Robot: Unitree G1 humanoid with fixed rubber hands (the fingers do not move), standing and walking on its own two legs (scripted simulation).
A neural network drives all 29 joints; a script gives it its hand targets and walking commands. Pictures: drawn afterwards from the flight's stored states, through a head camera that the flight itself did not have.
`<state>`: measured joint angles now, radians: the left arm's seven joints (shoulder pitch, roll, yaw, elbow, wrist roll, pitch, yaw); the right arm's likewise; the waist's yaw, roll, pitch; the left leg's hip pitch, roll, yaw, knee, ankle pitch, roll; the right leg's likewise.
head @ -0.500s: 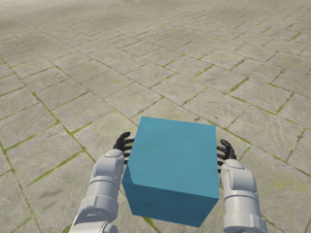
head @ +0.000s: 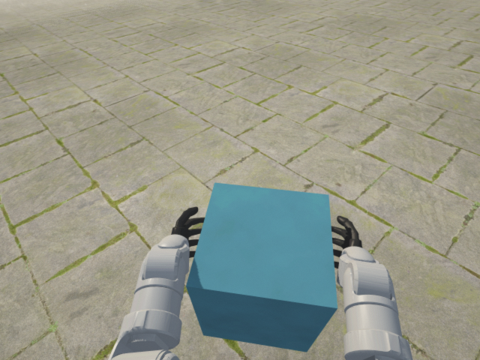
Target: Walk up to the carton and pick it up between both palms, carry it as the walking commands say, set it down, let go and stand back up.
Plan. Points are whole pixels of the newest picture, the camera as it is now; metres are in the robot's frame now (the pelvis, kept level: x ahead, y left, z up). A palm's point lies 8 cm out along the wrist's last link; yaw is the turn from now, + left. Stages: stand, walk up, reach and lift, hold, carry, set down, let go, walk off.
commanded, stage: reach and lift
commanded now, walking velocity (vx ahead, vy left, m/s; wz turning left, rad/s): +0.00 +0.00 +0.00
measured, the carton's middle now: (261, 269) +0.31 -0.01 -0.03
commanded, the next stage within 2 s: hold in 0.52 s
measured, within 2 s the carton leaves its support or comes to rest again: neither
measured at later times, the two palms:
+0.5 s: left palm (181, 249) +0.30 +0.14 +0.04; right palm (352, 261) +0.29 -0.16 +0.03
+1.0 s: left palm (181, 254) +0.29 +0.14 +0.04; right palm (354, 265) +0.28 -0.16 +0.03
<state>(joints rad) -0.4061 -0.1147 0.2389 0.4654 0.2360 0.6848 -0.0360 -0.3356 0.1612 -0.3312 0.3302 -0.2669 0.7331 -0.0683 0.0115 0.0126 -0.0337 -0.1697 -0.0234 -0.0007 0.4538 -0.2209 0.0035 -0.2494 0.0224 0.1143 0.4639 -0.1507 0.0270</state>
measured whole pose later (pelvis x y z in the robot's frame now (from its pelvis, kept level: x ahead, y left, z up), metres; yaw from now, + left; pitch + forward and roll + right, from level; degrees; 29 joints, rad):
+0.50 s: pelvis +0.00 +0.00 +0.00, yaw +0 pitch -4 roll +1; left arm -0.37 -0.12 0.22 0.44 0.24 0.69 -0.04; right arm -0.30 0.16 -0.32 0.30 -0.26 0.74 -0.07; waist 0.01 0.01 -0.03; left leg -0.17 -0.02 0.00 0.45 -0.22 0.00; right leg -0.25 0.02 0.11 0.46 -0.15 0.03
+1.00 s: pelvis +0.00 +0.00 +0.00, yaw +0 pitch -4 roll +1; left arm -0.31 -0.13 0.18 0.36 0.24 0.71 -0.03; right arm -0.26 0.15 -0.29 0.24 -0.24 0.76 -0.06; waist 0.01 0.01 -0.03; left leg -0.17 -0.02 0.00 0.45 -0.22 0.00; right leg -0.25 0.02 0.11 0.46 -0.15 0.03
